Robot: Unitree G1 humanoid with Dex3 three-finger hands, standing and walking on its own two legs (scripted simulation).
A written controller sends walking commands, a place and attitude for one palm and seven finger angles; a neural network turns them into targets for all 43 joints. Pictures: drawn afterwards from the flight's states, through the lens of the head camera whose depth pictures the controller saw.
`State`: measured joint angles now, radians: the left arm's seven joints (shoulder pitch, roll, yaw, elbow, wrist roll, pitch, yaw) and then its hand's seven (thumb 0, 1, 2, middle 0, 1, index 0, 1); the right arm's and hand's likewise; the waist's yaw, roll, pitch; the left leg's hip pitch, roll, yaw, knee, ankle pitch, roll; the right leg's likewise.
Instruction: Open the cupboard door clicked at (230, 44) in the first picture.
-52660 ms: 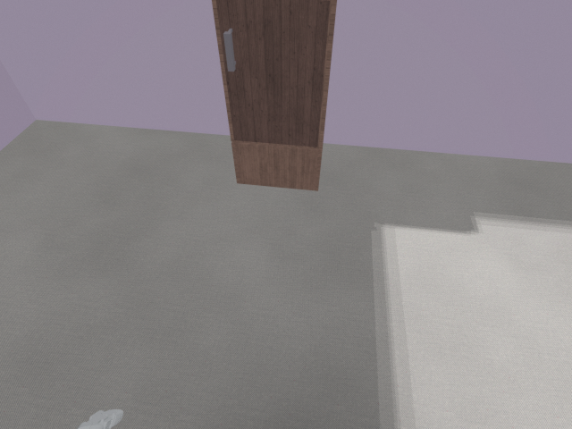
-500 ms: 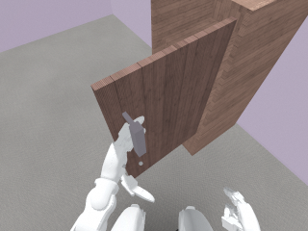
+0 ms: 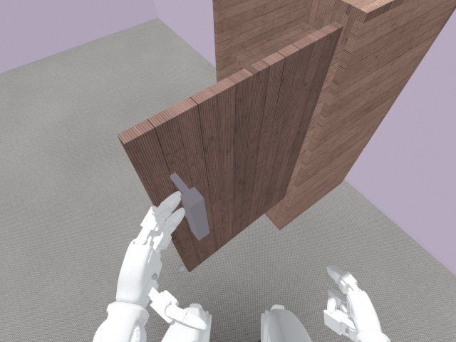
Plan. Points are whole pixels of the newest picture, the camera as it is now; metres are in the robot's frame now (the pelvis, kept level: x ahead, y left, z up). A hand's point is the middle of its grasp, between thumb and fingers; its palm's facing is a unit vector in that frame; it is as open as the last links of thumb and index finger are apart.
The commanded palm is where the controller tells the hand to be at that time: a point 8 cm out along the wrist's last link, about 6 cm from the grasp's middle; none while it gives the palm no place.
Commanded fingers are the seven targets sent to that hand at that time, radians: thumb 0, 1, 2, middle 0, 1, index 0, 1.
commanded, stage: slide the hand sideways off the handle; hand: left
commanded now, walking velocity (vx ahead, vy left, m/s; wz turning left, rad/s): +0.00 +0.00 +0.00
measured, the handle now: (189, 207) +0.33 +0.09 +0.05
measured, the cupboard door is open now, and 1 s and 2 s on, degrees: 92 92 92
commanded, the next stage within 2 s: draw the hand back to the body in 0.48 s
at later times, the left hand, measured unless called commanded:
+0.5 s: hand (142, 296) +0.19 +0.14 +0.04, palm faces -0.08 -1.00 -0.03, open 16.3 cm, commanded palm +0.17 +0.19 +0.04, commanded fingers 0.00 -0.50 0.30 -0.15 -0.30 -0.15 -0.30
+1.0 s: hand (91, 289) +0.19 +0.18 +0.11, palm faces -0.06 -1.00 -0.07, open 16.3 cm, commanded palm +0.16 +0.24 +0.13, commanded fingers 0.00 -0.43 0.33 -0.15 -0.30 -0.15 -0.30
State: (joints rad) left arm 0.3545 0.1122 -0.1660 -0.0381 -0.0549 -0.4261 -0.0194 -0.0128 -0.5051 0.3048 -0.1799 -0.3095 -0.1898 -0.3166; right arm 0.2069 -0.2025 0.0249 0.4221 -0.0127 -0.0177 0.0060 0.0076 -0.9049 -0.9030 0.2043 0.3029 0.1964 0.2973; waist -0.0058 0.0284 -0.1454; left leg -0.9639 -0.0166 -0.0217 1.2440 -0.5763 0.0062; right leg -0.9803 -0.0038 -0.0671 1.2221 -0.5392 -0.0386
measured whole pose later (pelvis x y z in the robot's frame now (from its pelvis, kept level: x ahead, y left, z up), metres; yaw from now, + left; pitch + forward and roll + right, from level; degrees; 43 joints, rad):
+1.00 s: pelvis +0.00 +0.01 +0.03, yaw +0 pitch +11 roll -2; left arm 0.62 0.26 0.10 -0.31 -0.25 -0.26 -0.21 -0.01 -0.50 0.30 -0.15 -0.30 -0.15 -0.30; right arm 0.30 -0.22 0.04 0.38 0.04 -0.05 -0.08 0.01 -0.90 -0.90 0.21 0.30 0.20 0.30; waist -0.01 0.04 -0.16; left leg -0.77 -0.01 -0.04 1.11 -0.53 0.02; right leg -0.76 0.01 -0.08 1.04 -0.48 -0.02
